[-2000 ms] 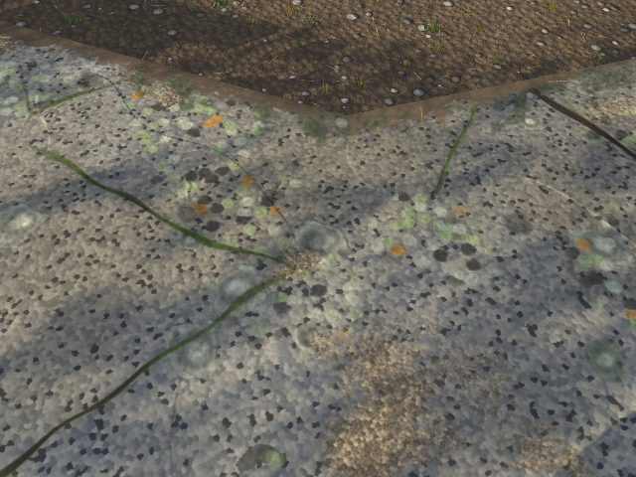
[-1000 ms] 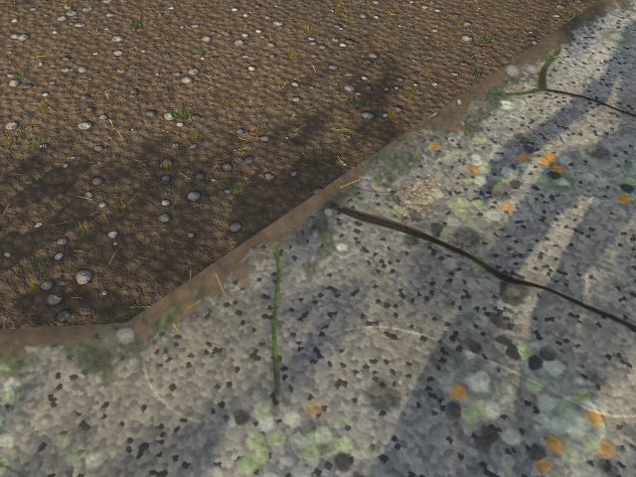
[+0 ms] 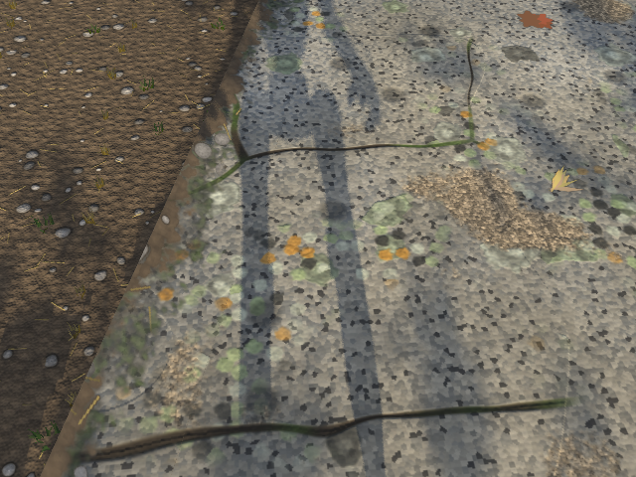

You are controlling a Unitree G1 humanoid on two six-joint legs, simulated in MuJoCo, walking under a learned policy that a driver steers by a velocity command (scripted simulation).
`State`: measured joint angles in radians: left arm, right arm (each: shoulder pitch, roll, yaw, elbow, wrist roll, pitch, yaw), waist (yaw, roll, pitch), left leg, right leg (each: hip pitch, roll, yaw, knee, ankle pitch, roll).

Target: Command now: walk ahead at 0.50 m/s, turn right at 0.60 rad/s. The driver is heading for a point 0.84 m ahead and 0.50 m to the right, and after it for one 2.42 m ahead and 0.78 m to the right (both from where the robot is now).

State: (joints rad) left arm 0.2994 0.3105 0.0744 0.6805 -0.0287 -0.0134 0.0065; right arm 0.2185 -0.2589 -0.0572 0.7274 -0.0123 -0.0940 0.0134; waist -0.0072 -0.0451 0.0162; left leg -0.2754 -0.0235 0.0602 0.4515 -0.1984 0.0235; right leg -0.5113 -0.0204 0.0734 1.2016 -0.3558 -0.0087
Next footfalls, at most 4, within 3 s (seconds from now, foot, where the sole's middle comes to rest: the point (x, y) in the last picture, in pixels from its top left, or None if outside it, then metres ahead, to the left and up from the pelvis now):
0.34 right None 0.32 -0.18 -0.77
0.84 left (367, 397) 0.67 -0.10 -0.77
1.34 right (531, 380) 0.71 -0.47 -0.77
1.80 left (483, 281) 0.99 -0.42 -0.77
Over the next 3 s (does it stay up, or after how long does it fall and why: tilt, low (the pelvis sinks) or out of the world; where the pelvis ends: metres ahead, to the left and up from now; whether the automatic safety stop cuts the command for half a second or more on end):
stays up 0.85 -0.44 0.00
